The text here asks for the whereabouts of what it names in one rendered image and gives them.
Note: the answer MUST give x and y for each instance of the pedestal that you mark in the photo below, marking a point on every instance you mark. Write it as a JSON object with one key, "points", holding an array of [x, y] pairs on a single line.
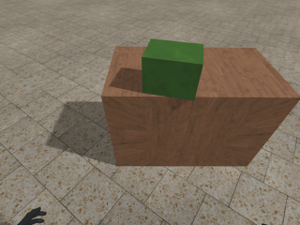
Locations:
{"points": [[240, 102]]}

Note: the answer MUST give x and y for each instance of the carton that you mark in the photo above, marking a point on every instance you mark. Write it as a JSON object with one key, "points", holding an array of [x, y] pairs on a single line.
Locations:
{"points": [[172, 68]]}

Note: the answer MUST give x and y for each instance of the left robot hand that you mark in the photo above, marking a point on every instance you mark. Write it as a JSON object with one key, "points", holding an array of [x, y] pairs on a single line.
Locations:
{"points": [[30, 219]]}

